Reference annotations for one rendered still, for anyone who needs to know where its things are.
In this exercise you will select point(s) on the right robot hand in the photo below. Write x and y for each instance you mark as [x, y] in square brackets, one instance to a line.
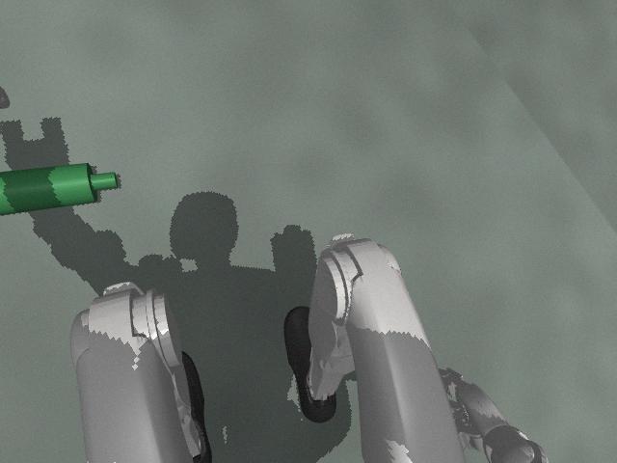
[474, 412]

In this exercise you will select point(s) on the left robot foot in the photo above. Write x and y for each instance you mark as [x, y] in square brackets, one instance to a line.
[197, 408]

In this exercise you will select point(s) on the bottle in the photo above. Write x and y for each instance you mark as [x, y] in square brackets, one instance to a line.
[50, 187]

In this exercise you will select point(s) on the right robot arm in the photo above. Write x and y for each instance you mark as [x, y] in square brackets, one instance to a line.
[507, 444]

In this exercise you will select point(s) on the right robot foot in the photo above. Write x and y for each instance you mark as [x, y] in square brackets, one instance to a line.
[298, 347]

